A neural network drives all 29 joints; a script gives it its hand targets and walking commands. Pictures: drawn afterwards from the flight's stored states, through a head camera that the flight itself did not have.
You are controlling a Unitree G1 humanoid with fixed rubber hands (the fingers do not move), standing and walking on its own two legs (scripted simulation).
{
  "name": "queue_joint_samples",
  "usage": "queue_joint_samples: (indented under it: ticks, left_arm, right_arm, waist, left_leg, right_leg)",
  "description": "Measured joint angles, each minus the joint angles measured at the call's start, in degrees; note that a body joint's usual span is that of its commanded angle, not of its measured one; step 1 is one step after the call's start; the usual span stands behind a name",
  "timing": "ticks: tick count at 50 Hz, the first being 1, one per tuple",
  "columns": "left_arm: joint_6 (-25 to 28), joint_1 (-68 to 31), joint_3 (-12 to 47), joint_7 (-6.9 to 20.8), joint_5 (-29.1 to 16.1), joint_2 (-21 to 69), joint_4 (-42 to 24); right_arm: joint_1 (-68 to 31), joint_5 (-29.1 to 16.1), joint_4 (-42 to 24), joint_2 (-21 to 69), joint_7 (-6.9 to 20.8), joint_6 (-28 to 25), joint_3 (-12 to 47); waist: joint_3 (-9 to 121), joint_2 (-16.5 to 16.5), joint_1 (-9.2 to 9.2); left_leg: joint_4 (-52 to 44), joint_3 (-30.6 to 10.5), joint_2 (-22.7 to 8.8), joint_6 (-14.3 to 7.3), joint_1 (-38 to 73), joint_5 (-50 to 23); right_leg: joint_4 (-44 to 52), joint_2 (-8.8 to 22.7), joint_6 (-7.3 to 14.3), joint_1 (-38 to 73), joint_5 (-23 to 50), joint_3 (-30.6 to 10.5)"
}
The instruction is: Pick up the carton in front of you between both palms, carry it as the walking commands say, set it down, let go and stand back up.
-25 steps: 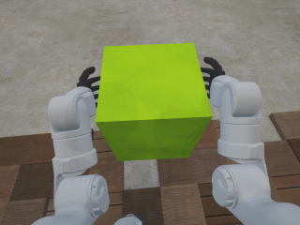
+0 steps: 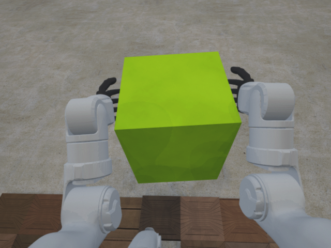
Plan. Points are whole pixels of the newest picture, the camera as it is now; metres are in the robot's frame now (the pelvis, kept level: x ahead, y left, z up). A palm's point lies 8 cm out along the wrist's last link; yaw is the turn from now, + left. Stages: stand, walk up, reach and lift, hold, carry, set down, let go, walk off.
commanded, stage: carry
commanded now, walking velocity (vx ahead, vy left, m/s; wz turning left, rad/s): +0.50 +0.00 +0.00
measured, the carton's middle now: (174, 123) +0.38 +0.03 +0.10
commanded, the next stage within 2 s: none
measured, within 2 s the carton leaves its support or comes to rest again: neither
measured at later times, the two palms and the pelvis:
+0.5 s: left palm (135, 50) +0.74 +0.18 +0.09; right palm (219, 50) +0.71 -0.12 +0.10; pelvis +0.36 +0.06 +0.00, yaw -2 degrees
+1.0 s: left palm (149, 11) +1.08 +0.16 +0.09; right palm (213, 7) +1.09 -0.14 +0.09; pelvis +0.71 +0.00 -0.06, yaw +0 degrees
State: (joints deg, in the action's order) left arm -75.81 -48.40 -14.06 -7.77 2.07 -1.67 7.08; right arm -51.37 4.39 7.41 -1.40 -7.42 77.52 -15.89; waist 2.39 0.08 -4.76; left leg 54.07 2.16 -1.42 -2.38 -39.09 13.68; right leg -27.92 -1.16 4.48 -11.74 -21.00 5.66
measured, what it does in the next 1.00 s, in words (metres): goes down: left foot, then right foot 0.05 m lower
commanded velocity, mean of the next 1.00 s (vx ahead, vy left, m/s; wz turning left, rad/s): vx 0.50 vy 0.00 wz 0.00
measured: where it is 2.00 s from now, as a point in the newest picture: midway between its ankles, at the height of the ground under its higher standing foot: (182, 111)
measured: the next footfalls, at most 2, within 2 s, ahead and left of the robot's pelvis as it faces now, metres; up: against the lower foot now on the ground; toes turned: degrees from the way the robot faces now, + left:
left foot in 0.20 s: +0.39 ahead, +0.09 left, -0.01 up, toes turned +5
right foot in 0.80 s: +0.77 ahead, -0.03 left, -0.06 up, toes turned -4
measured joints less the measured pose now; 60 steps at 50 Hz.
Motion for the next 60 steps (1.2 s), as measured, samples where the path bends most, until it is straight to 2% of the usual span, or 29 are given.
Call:
queue_joint_samples:
  ticks: [3,5,8,10,11,13,14,16,22,26,30,34,37,39,40,41,42,43,45,49,54,57,60]
  left_arm:
    - [0.23,-1.38,-0.19,-0.04,0.10,0.17,1.26]
    - [0.36,-1.67,-0.14,-0.04,0.16,0.27,2.27]
    - [0.49,-1.33,0.05,-0.05,0.35,0.43,3.54]
    - [0.41,-0.66,-0.01,-0.04,0.29,0.04,4.25]
    - [0.64,-0.78,-0.25,-0.02,0.15,-0.41,4.93]
    - [1.08,-0.16,-0.95,0.04,0.16,-0.77,6.03]
    - [1.22,0.53,-1.10,0.04,0.45,-0.47,6.18]
    - [1.48,2.01,-1.19,0.02,1.50,0.64,5.32]
    - [4.49,6.63,-1.35,0.04,3.69,3.80,-0.64]
    - [7.13,10.32,-0.67,0.06,3.84,4.95,-3.95]
    - [8.30,12.76,0.72,0.07,3.26,4.59,-7.09]
    - [6.94,11.92,1.51,0.07,2.40,3.03,-9.55]
    - [4.57,9.18,1.53,0.06,1.80,1.63,-9.11]
    - [2.97,6.59,1.59,0.06,1.53,0.87,-6.90]
    - [2.28,5.19,1.70,0.05,1.59,0.71,-5.34]
    - [1.76,3.82,1.69,0.04,1.74,0.61,-3.89]
    - [1.32,2.32,1.67,0.04,1.82,0.48,-2.25]
    - [0.75,1.09,1.74,0.01,1.75,0.27,-0.63]
    - [-0.60,0.28,1.47,-0.05,1.18,-0.18,0.89]
    - [-1.20,0.43,0.05,-0.11,0.42,-0.15,1.66]
    - [1.91,3.64,-1.42,-0.11,1.37,2.00,3.73]
    - [4.13,6.74,-1.14,-0.09,1.70,3.01,2.79]
    - [6.06,9.03,-0.55,-0.07,1.71,3.49,1.02]
  right_arm:
    - [-0.78,0.53,-0.06,0.03,0.04,0.43,-1.23]
    - [-0.98,0.98,0.51,0.07,0.18,0.57,-1.77]
    - [-0.68,1.22,1.92,0.07,0.40,0.35,-1.98]
    - [-0.19,1.18,3.63,0.39,0.44,-0.43,-1.45]
    - [-0.05,1.30,4.41,0.74,0.47,-1.19,-1.15]
    - [0.38,1.42,6.59,1.24,0.49,-2.60,-0.41]
    - [1.37,1.25,6.87,1.41,0.50,-3.07,-0.14]
    - [3.97,0.50,5.72,1.62,0.51,-3.80,0.24]
    - [10.15,-0.97,0.02,3.02,0.49,-8.00,0.27]
    - [13.30,-1.50,-2.44,3.89,0.51,-10.89,0.66]
    - [14.36,-1.99,-4.26,3.87,0.53,-12.15,1.91]
    - [12.89,-2.22,-5.85,3.02,0.53,-11.19,3.53]
    - [10.45,-2.37,-5.59,1.89,0.46,-9.02,4.24]
    - [8.56,-2.71,-4.35,0.74,0.36,-7.12,4.31]
    - [7.58,-3.04,-3.40,-0.08,0.35,-6.14,4.24]
    - [6.25,-3.45,-2.13,-0.97,0.35,-5.33,4.17]
    - [4.93,-3.79,-0.87,-1.77,0.35,-4.56,3.96]
    - [4.10,-4.03,0.12,-2.29,0.30,-3.69,3.70]
    - [3.11,-4.05,1.22,-2.29,-0.02,-1.88,3.37]
    - [1.85,-1.97,1.92,-0.63,-0.29,-0.22,1.70]
    - [4.34,-0.07,3.87,1.33,-0.16,-2.53,-0.11]
    - [7.12,-0.04,3.34,2.06,-0.02,-4.77,0.24]
    - [9.56,-0.59,1.62,2.35,0.00,-6.80,1.19]
  waist:
    - [0.79,0.35,-0.74]
    - [1.43,0.77,-0.96]
    - [2.02,1.36,0.02]
    - [1.80,1.19,1.94]
    - [1.21,-0.30,3.18]
    - [-0.65,-0.94,5.15]
    - [-1.60,-0.80,5.97]
    - [-3.34,-0.47,7.11]
    - [-5.89,0.36,8.63]
    - [-4.95,0.31,8.45]
    - [-2.97,-0.30,7.95]
    - [-0.74,-1.51,7.82]
    - [1.18,-2.06,8.05]
    - [2.27,-2.09,7.74]
    - [2.85,-2.02,7.28]
    - [3.21,-0.92,6.55]
    - [2.91,0.21,5.73]
    - [2.43,0.43,4.95]
    - [1.26,0.22,3.69]
    - [-0.76,0.05,2.87]
    - [-0.51,-0.05,2.71]
    - [-0.58,0.08,3.00]
    - [-0.65,0.26,3.31]
  left_leg:
    - [-4.29,0.28,-0.42,-0.29,-3.36,-5.65]
    - [-11.72,1.00,-0.55,-0.70,-3.44,-11.31]
    - [-24.01,4.10,0.54,-2.17,0.74,-16.36]
    - [-26.38,5.92,1.79,-2.95,5.64,-15.98]
    - [-23.13,6.66,2.70,-3.78,5.39,-13.25]
    - [-19.41,7.08,3.20,-5.19,6.12,-8.14]
    - [-19.70,6.96,3.34,-5.27,7.43,-6.95]
    - [-22.16,6.76,3.60,-5.26,10.51,-6.07]
    - [-30.15,6.05,3.98,-5.56,19.34,-3.97]
    - [-33.32,4.92,4.08,-4.94,25.01,-1.17]
    - [-33.91,3.83,4.64,-4.19,30.62,3.49]
    - [-31.77,3.02,5.66,-3.28,35.93,10.27]
    - [-28.15,2.43,6.39,-2.51,39.82,16.93]
    - [-21.59,2.27,6.59,-1.99,41.35,21.81]
    - [-14.67,2.43,6.51,-1.65,40.44,23.57]
    - [-5.89,2.45,5.55,-1.36,37.84,23.08]
    - [3.85,1.17,5.03,-0.90,34.04,22.55]
    - [12.13,-0.15,5.22,-0.69,29.87,21.33]
    - [20.60,-1.47,4.77,-0.59,21.97,16.84]
    - [17.54,-2.54,1.23,0.04,8.30,8.77]
    - [8.42,-1.41,-2.27,1.40,-2.86,2.56]
    - [2.38,0.19,-2.76,1.60,-5.52,-2.26]
    - [-6.84,2.27,-1.91,0.94,-4.82,-7.59]
  right_leg:
    - [1.99,-0.48,-0.68,4.57,-2.93,-0.70]
    - [3.08,-0.77,-1.31,8.09,-5.37,-1.21]
    - [3.90,-0.70,-2.52,14.31,-9.00,-1.46]
    - [-4.85,0.02,-3.22,14.76,-7.74,-1.47]
    - [-14.99,0.73,-3.69,11.31,-4.53,-2.97]
    - [-35.39,-0.69,-3.67,2.17,-4.25,-6.32]
    - [-41.13,-1.12,-3.33,-1.93,-3.32,-6.73]
    - [-43.64,-0.57,-3.02,-9.19,-0.81,-6.36]
    - [-30.23,3.18,-4.04,-23.65,2.16,-4.85]
    - [-22.93,4.24,-4.22,-28.16,9.23,-4.00]
    - [-18.35,4.34,-3.13,-29.61,18.39,-3.28]
    - [-6.34,3.42,-2.06,-26.55,28.34,-1.81]
    - [2.01,2.06,-0.19,-21.93,33.35,0.05]
    - [5.04,0.91,0.72,-17.26,32.84,1.60]
    - [5.11,0.69,1.01,-14.47,28.34,1.85]
    - [2.41,-0.14,2.07,-13.88,19.64,1.82]
    - [-1.71,-0.94,2.76,-14.83,13.93,2.05]
    - [-4.53,-1.25,3.22,-15.31,11.23,2.12]
    - [-5.86,-1.76,3.31,-14.30,9.73,1.90]
    - [-2.43,-2.63,3.60,-9.78,7.61,1.57]
    - [1.38,-3.08,3.35,-3.62,4.37,0.63]
    - [4.01,-3.08,2.78,1.22,2.17,-0.26]
    - [6.52,-3.03,2.10,6.16,-0.27,-1.19]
